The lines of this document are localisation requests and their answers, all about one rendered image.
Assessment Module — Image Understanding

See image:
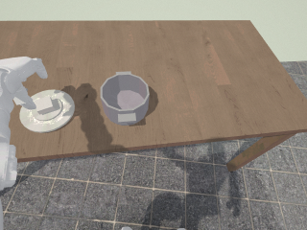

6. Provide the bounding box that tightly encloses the pot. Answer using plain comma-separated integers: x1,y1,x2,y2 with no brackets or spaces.
100,71,150,126

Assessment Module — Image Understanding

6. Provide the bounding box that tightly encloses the robot left hand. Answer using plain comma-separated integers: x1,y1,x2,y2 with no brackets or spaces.
0,57,48,110

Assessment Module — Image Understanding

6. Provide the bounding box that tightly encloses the robot left forearm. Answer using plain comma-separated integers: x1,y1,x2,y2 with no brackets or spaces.
0,65,22,143

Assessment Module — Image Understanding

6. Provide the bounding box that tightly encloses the lid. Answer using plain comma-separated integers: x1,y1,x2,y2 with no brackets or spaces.
19,89,75,133

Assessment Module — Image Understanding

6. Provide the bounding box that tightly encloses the table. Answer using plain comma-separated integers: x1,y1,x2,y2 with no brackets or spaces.
0,20,307,172

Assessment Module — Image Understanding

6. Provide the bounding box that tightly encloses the left robot upper arm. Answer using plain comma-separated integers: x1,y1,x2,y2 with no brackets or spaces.
0,142,17,230

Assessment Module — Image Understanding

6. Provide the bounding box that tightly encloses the knob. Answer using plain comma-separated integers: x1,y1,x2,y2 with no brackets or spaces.
35,96,55,115

